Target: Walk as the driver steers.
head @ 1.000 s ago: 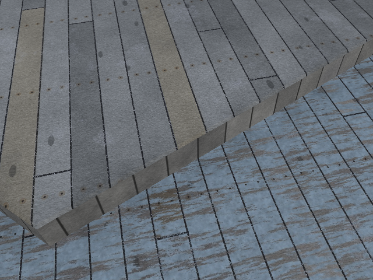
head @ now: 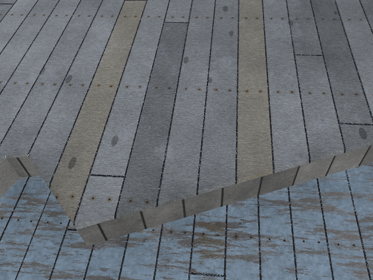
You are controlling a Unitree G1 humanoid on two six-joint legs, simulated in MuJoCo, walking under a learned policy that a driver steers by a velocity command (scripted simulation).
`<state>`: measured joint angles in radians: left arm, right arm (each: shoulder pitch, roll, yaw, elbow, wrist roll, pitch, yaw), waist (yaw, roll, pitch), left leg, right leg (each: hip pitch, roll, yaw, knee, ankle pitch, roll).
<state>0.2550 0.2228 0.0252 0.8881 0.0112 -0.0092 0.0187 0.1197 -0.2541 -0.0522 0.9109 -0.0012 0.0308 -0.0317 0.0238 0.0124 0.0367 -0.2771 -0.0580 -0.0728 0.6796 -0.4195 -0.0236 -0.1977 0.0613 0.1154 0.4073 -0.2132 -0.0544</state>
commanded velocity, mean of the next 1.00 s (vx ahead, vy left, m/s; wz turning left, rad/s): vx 0.36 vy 0.00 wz -0.17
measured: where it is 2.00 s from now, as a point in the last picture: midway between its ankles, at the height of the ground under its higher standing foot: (228, 145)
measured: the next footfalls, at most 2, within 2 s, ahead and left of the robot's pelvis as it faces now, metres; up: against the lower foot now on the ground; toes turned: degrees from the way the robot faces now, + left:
left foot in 0.20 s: +0.02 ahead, +0.12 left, +0.00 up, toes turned -11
right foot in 0.66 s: +0.28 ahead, -0.16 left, +0.00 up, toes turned -21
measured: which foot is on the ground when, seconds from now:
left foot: up 0.00-0.18, down 0.20-0.68, up 0.70-1.00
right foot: down 0.00-0.20, up 0.22-0.64, down 0.66-1.00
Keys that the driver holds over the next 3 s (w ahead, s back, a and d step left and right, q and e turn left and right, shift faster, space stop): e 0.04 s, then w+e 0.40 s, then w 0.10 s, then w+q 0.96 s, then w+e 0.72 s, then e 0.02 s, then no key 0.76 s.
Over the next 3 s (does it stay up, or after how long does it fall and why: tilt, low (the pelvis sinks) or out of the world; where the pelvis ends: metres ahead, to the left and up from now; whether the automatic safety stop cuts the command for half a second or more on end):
stays up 1.25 -0.14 0.14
